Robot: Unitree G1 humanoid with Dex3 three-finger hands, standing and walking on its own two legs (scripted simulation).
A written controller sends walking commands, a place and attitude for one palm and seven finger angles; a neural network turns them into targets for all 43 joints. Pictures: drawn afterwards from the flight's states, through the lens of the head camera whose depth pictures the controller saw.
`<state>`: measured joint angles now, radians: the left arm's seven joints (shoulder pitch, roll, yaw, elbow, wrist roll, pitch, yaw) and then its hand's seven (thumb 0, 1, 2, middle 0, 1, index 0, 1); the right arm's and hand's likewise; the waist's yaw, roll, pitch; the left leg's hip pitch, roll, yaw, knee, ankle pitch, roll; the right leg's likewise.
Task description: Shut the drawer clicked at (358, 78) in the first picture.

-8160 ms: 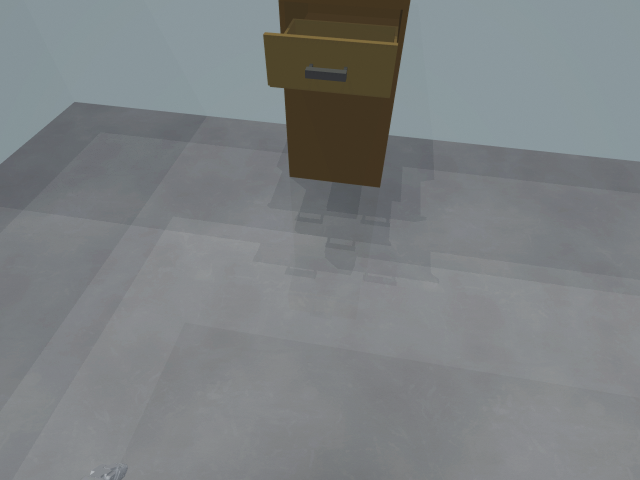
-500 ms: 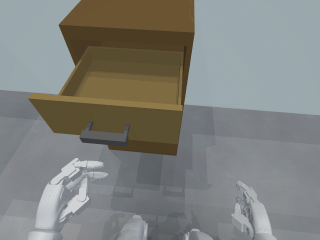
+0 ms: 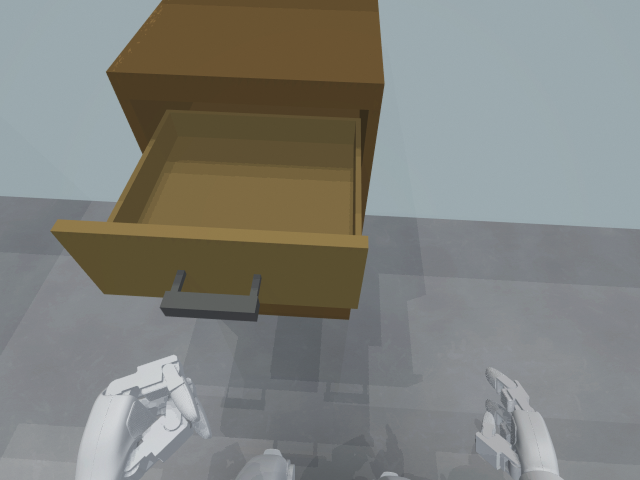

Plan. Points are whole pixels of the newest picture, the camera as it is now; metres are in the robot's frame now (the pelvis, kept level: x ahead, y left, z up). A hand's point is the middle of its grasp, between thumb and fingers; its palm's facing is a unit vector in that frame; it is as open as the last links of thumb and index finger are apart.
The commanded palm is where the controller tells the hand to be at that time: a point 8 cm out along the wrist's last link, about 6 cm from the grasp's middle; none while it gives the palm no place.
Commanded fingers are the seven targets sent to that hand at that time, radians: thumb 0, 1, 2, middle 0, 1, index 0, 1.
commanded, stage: raise the hand and make a fist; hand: left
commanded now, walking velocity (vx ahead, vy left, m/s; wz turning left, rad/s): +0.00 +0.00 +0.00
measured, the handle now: (214, 292) +0.36 +0.17 +0.01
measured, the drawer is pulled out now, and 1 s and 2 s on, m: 0.29 0.29 0.29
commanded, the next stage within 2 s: bring the fist close to the handle in 0.78 s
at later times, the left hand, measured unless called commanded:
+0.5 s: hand (198, 410) +0.18 +0.13 +0.10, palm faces -0.01 -1.00 -0.03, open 3.3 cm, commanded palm +0.14 +0.19 +0.11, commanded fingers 0.00 0.90 0.90 -1.40 -1.60 -1.40 -1.60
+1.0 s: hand (198, 414) +0.18 +0.13 +0.10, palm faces +0.01 -1.00 -0.04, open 3.3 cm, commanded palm +0.15 +0.18 +0.09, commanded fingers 0.00 0.90 0.90 -1.40 -1.60 -1.40 -1.60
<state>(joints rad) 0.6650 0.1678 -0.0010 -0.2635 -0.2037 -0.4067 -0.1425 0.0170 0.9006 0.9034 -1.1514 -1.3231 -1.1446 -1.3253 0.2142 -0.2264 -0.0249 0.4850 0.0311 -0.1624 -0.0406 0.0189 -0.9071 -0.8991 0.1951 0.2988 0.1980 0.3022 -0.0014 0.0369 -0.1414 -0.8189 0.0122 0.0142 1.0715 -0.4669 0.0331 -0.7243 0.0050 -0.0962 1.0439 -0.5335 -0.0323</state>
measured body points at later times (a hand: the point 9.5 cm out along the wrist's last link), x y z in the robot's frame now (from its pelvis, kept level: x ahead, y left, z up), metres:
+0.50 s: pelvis +0.01 +0.00 +0.01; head +0.03 +0.00 +0.46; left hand +0.17 +0.18 +0.11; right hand +0.18 -0.22 -0.06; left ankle +0.03 +0.10 -0.67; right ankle -0.01 -0.10 -0.67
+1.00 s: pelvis +0.01 -0.01 +0.01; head +0.04 -0.03 +0.46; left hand +0.17 +0.18 +0.10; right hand +0.21 -0.24 -0.05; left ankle +0.03 +0.10 -0.67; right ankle -0.01 -0.10 -0.67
